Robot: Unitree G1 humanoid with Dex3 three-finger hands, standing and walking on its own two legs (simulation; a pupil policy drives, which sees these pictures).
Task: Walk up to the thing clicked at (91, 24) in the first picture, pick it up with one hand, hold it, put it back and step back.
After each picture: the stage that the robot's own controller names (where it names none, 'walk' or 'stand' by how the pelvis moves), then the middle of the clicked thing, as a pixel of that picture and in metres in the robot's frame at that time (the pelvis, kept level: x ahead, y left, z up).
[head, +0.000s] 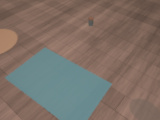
stand; (90, 21) +1.95 -0.14 -0.72
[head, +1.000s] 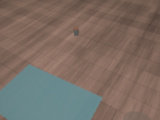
walk; (76, 31) +1.80 +0.18 -0.70
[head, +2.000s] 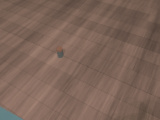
walk; (60, 52) +1.22 +0.31 -0.72
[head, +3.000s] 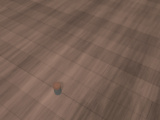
walk; (57, 88) +0.77 +0.26 -0.71
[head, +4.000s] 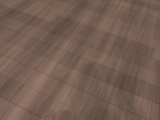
walk; out of the picture +0.47 +0.19 -0.71
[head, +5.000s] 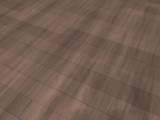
stand; out of the picture +0.37 +0.19 -0.72
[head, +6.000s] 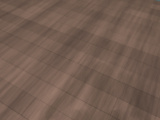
stand; out of the picture +0.38 +0.17 -0.72
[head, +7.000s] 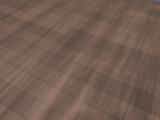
stand; out of the picture +0.39 +0.18 -0.73
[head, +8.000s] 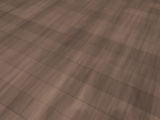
stand; out of the picture +0.37 +0.18 -0.73
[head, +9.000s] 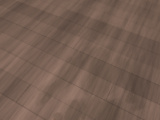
go down; out of the picture +0.38 +0.18 -0.71
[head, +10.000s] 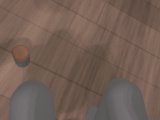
go down; (21, 56) +0.47 +0.22 -0.29
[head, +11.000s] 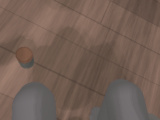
close in; (25, 58) +0.46 +0.21 -0.30
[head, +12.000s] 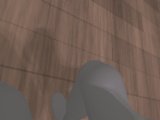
close in; out of the picture +0.45 +0.26 -0.23
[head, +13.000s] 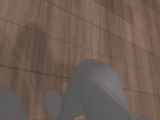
close; out of the picture +0.45 +0.27 -0.23
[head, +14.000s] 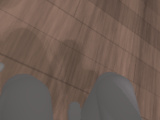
lift; out of the picture +0.38 +0.26 -0.16
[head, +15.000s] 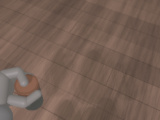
hold; (30, 93) +0.32 +0.18 +0.00
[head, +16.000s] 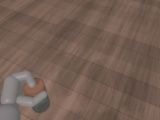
hold; (37, 96) +0.33 +0.16 +0.00
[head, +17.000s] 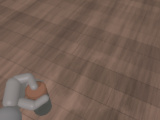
crouch; (39, 98) +0.32 +0.16 -0.01
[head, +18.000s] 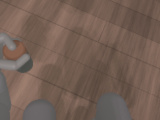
crouch; (19, 57) +0.44 +0.19 -0.09
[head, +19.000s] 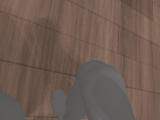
lower; out of the picture +0.42 +0.23 -0.23
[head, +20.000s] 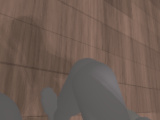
lower; out of the picture +0.38 +0.19 -0.26
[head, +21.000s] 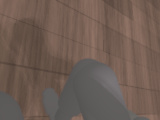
lower; out of the picture +0.39 +0.18 -0.26
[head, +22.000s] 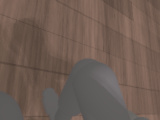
lower; out of the picture +0.39 +0.18 -0.26
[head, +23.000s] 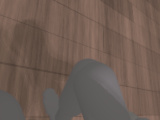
loosen; out of the picture +0.39 +0.18 -0.26
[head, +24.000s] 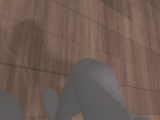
withdraw; out of the picture +0.39 +0.19 -0.26
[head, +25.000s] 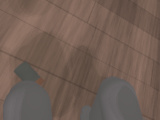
stand; (29, 76) +0.39 +0.15 -0.30
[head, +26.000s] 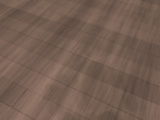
stand; out of the picture +0.31 +0.12 -0.67
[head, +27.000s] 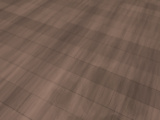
stand; out of the picture +0.31 +0.13 -0.69
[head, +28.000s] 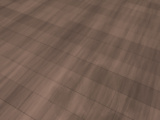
stand; out of the picture +0.30 +0.13 -0.70
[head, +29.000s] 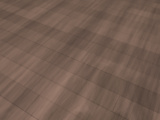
walk; out of the picture +0.31 +0.13 -0.75
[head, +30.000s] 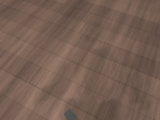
walk; (71, 117) +0.41 +0.09 -0.73
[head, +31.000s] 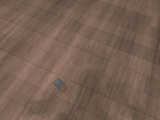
walk; (60, 85) +0.69 +0.14 -0.73
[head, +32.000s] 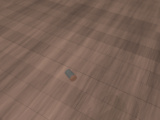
stand; (70, 75) +0.97 +0.15 -0.73
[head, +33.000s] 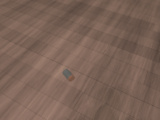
stand; (68, 75) +0.96 +0.14 -0.75
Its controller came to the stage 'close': yes
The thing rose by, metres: 0.71
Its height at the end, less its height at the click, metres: -0.02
